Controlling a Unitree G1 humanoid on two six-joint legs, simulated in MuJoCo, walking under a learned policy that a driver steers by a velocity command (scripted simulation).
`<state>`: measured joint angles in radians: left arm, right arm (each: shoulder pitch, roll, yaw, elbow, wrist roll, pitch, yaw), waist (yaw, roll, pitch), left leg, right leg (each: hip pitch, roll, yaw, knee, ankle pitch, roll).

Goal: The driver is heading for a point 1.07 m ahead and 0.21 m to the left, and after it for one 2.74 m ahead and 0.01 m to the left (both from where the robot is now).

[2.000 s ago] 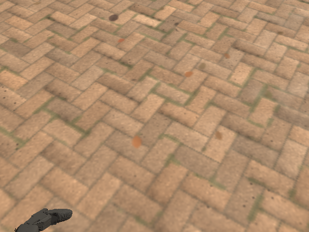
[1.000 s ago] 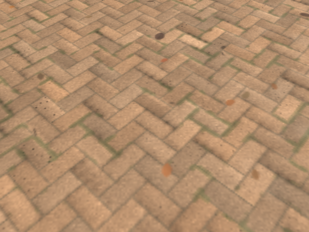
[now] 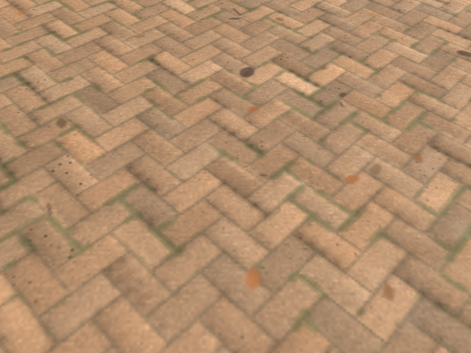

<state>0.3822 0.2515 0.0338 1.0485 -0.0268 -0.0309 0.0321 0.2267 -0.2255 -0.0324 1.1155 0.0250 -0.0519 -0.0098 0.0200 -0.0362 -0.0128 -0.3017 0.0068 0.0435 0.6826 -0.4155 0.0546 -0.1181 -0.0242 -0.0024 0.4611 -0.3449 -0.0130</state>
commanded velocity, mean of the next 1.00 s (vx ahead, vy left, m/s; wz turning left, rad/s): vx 0.45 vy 0.00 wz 0.00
